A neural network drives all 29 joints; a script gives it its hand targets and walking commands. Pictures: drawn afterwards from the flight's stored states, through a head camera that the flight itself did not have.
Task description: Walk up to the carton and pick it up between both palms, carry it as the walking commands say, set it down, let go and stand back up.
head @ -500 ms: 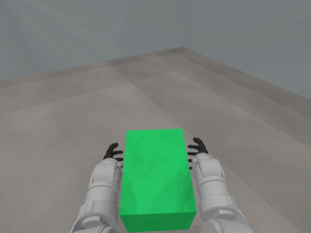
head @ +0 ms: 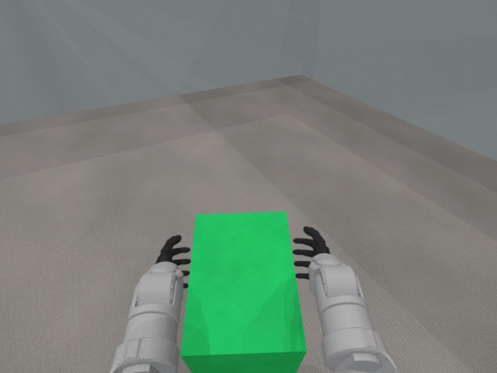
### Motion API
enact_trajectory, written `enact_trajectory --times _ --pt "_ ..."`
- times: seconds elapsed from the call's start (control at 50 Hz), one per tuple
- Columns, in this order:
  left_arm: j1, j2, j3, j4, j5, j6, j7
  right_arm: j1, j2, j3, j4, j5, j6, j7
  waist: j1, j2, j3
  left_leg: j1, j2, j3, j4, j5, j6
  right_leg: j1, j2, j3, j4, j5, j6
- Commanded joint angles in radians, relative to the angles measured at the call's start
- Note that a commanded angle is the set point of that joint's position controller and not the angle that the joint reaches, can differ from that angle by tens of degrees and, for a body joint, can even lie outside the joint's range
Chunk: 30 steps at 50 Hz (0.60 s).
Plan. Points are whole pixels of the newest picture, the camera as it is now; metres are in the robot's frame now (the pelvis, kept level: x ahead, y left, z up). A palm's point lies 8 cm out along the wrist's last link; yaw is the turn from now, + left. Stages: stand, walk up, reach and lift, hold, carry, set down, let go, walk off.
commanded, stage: reach and lift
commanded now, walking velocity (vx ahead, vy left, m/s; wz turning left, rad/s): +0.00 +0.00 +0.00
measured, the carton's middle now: (243, 291) +0.31 +0.01 -0.04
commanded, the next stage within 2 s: hold in 0.38 s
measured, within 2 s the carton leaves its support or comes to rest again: neither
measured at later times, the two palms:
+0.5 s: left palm (170, 284) +0.28 +0.13 +0.04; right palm (330, 275) +0.28 -0.14 +0.05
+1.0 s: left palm (170, 284) +0.28 +0.13 +0.04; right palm (327, 274) +0.29 -0.13 +0.05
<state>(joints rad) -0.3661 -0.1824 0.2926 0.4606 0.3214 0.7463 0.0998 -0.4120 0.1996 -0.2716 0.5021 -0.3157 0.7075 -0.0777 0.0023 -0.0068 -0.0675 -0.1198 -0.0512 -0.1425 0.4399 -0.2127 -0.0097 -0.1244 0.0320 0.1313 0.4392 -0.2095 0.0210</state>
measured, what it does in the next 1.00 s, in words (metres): stands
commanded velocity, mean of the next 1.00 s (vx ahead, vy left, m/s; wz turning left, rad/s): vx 0.00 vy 0.01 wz -0.02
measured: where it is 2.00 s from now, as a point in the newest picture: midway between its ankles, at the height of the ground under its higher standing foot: outside the picture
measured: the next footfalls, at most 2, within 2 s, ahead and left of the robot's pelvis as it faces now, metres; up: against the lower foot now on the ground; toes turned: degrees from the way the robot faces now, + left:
right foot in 1.46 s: -0.01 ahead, -0.06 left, +0.00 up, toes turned -20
left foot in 1.82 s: +0.11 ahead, +0.22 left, +0.00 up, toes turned -33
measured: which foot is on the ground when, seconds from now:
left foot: down 0.00-1.00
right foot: down 0.00-1.00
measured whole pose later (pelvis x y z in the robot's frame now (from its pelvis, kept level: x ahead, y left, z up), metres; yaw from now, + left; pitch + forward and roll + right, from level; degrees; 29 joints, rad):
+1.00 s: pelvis -0.01 +0.00 +0.00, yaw +0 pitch -7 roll +0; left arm -0.32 -0.17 0.22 0.40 0.30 0.78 0.07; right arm -0.38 0.19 -0.23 0.43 -0.29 0.73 -0.11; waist -0.02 0.00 -0.04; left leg -0.14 -0.05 -0.14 0.48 -0.22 -0.01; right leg -0.14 0.03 0.13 0.47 -0.21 0.02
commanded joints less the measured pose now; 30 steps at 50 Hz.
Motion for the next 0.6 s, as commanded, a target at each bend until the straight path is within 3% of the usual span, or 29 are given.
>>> enact_trajectory --times 0.0,0.04,0.08,0.1,0.12,0.14,0.16,0.18,0.2,0.22,0.24,0.26,0.28,0.3,0.32,0.34,0.38,0.4,0.42,0.44,0.46,0.48,0.5,0.52,0.54,0.56,0.58 --pt "-0.775 -1.059 -0.612 -0.158 -0.364 -0.068 -0.318 -0.55 1.073 0.523 -0.051 0.311 -0.034 0.307 -0.024 0.071 -0.282 0.053 -0.041 0.068 -0.059 0.158 -0.018 0.094 0.052 -0.067 -0.036 0.173 -0.009" --pt "-0.724 -1.052 -0.602 -0.178 -0.367 -0.077 -0.316 -0.563 1.084 0.564 -0.096 0.322 -0.026 0.309 -0.001 -0.035 -0.303 0.105 -0.036 0.052 -0.049 0.147 -0.01 0.086 0.061 -0.067 -0.042 0.152 0.001" --pt "-0.631 -1.057 -0.604 -0.149 -0.352 -0.055 -0.317 -0.495 1.048 0.54 -0.112 0.306 -0.017 0.301 -0.021 0.027 -0.255 0.06 -0.041 0.054 -0.071 0.183 -0.008 0.124 0.057 -0.069 -0.039 0.21 0.002" --pt "-0.668 -1.077 -0.654 -0.214 -0.387 -0.065 -0.315 -0.469 1.081 0.585 -0.124 0.343 -0.023 0.31 -0.025 0.009 -0.354 0.131 -0.045 0.043 -0.045 0.293 -0.018 0.119 0.07 -0.063 -0.029 0.309 -0.004" --pt "-0.629 -1.073 -0.654 -0.207 -0.394 -0.068 -0.326 -0.535 1.063 0.615 -0.215 0.351 -0.026 0.306 -0.006 -0.037 -0.397 0.12 -0.037 0.038 -0.05 0.305 -0.012 0.17 0.073 -0.067 -0.027 0.318 0.007" --pt "-0.613 -1.075 -0.637 -0.188 -0.389 -0.058 -0.32 -0.5 1.073 0.601 -0.177 0.351 -0.014 0.305 -0.013 -0.008 -0.331 0.118 -0.044 0.045 -0.048 0.25 -0.011 0.134 0.054 -0.053 -0.039 0.272 0.004" --pt "-0.647 -1.041 -0.637 -0.228 -0.382 -0.071 -0.325 -0.54 1.077 0.612 -0.207 0.352 -0.019 0.301 0.002 -0.032 -0.335 0.084 -0.044 0.049 -0.047 0.21 -0.002 0.145 0.057 -0.056 -0.035 0.242 0.013" --pt "-0.622 -1.048 -0.602 -0.162 -0.353 -0.056 -0.316 -0.433 1.082 0.556 -0.089 0.306 0.002 0.297 -0.033 -0.03 -0.246 0.072 -0.044 0.044 -0.071 0.128 -0.001 0.09 0.05 -0.06 -0.054 0.152 0.001" --pt "-0.584 -1.038 -0.628 -0.206 -0.372 -0.057 -0.319 -0.416 1.068 0.591 -0.142 0.33 0.002 0.299 -0.022 -0.039 -0.224 0.063 -0.042 0.046 -0.071 0.18 0.001 0.104 0.063 -0.075 -0.052 0.204 0.013" --pt "-0.624 -1.029 -0.625 -0.217 -0.362 -0.061 -0.32 -0.443 1.082 0.56 -0.113 0.337 -0.003 0.312 -0.007 0.04 -0.231 0.077 -0.037 0.052 -0.071 0.119 -0.009 0.08 0.055 -0.06 -0.055 0.134 -0.001" --pt "-0.649 -1.035 -0.616 -0.228 -0.354 -0.062 -0.323 -0.456 1.071 0.572 -0.113 0.326 -0.002 0.314 -0.018 0.043 -0.266 0.091 -0.047 0.053 -0.063 0.123 -0.004 0.084 0.045 -0.044 -0.054 0.151 0.001" --pt "-0.63 -1.042 -0.612 -0.192 -0.371 -0.058 -0.318 -0.451 1.067 0.589 -0.124 0.341 -0.006 0.31 -0.013 0.011 -0.197 0.055 -0.038 0.046 -0.067 0.119 0.003 0.056 0.051 -0.057 -0.055 0.134 -0.003" --pt "-0.592 -1.048 -0.604 -0.191 -0.343 -0.053 -0.316 -0.47 1.06 0.564 -0.141 0.336 -0.007 0.317 -0.004 0.042 -0.218 0.05 -0.039 0.041 -0.066 0.112 0.004 0.107 0.049 -0.049 -0.046 0.137 -0.002" --pt "-0.632 -1.034 -0.635 -0.237 -0.358 -0.064 -0.315 -0.512 1.081 0.608 -0.182 0.355 -0.016 0.316 0.01 0.038 -0.247 0.05 -0.043 0.051 -0.063 0.108 0.003 0.114 0.049 -0.042 -0.038 0.141 -0.002" --pt "-0.6 -1.03 -0.658 -0.258 -0.372 -0.068 -0.313 -0.45 1.086 0.626 -0.166 0.359 -0.008 0.31 -0.005 0.023 -0.266 0.058 -0.044 0.044 -0.052 0.186 0.004 0.122 0.05 -0.044 -0.033 0.222 -0.001" --pt "-0.655 -1.055 -0.684 -0.28 -0.395 -0.067 -0.317 -0.477 1.099 0.633 -0.198 0.371 -0.019 0.315 -0.019 0.026 -0.323 0.088 -0.051 0.046 -0.046 0.18 0.001 0.125 0.054 -0.048 -0.034 0.213 -0.001" --pt "-0.63 -1.038 -0.696 -0.296 -0.394 -0.065 -0.321 -0.459 1.076 0.637 -0.221 0.365 -0.014 0.306 -0.018 0.017 -0.283 0.085 -0.05 0.047 -0.047 0.196 0.0 0.11 0.057 -0.048 -0.038 0.233 0.004" --pt "-0.618 -1.067 -0.691 -0.277 -0.394 -0.054 -0.316 -0.417 1.078 0.614 -0.186 0.347 0.002 0.303 -0.035 0.044 -0.272 0.093 -0.051 0.054 -0.054 0.148 0.002 0.102 0.058 -0.054 -0.049 0.175 -0.001" --pt "-0.592 -1.044 -0.669 -0.259 -0.371 -0.047 -0.313 -0.442 1.069 0.581 -0.165 0.338 0.008 0.305 -0.022 0.051 -0.21 0.075 -0.042 0.045 -0.058 0.117 0.001 0.056 0.052 -0.047 -0.047 0.133 -0.007" --pt "-0.578 -1.046 -0.667 -0.247 -0.362 -0.05 -0.315 -0.46 1.074 0.598 -0.202 0.34 0.001 0.306 -0.02 -0.018 -0.236 0.089 -0.046 0.05 -0.058 0.093 0.002 0.056 0.06 -0.057 -0.056 0.099 0.002" --pt "-0.58 -1.035 -0.655 -0.225 -0.368 -0.043 -0.314 -0.421 1.047 0.59 -0.16 0.334 0.001 0.31 -0.027 0.026 -0.186 0.048 -0.036 0.039 -0.069 0.079 0.007 0.067 0.051 -0.054 -0.046 0.111 -0.011" --pt "-0.646 -1.047 -0.667 -0.246 -0.375 -0.051 -0.327 -0.492 1.073 0.603 -0.196 0.348 -0.005 0.314 -0.009 0.041 -0.196 0.027 -0.052 0.054 -0.07 0.013 0.008 0.071 0.05 -0.046 -0.051 0.047 -0.008" --pt "-0.61 -1.037 -0.647 -0.264 -0.378 -0.059 -0.32 -0.464 1.064 0.611 -0.185 0.348 0.0 0.317 -0.022 -0.025 -0.234 0.061 -0.044 0.052 -0.061 0.083 0.013 0.076 0.052 -0.058 -0.043 0.104 0.0" --pt "-0.686 -1.031 -0.692 -0.304 -0.384 -0.07 -0.327 -0.506 1.073 0.617 -0.204 0.341 -0.013 0.316 -0.011 -0.012 -0.304 0.064 -0.049 0.047 -0.051 0.084 0.009 0.094 0.063 -0.062 -0.033 0.103 0.0" --pt "-0.626 -1.052 -0.662 -0.243 -0.387 -0.053 -0.324 -0.444 1.074 0.604 -0.174 0.342 0.0 0.308 -0.028 0.004 -0.225 0.049 -0.043 0.054 -0.062 0.099 0.011 0.074 0.051 -0.054 -0.048 0.113 -0.004" --pt "-0.599 -1.054 -0.661 -0.237 -0.376 -0.052 -0.327 -0.467 1.08 0.587 -0.17 0.339 -0.001 0.312 -0.02 -0.001 -0.22 0.058 -0.042 0.05 -0.06 0.075 0.012 0.069 0.053 -0.052 -0.048 0.076 -0.003" --pt "-0.658 -1.048 -0.687 -0.296 -0.406 -0.068 -0.326 -0.492 1.088 0.618 -0.204 0.347 -0.008 0.312 -0.018 -0.042 -0.32 0.081 -0.031 0.041 -0.049 0.084 0.011 0.086 0.057 -0.059 -0.033 0.091 -0.003"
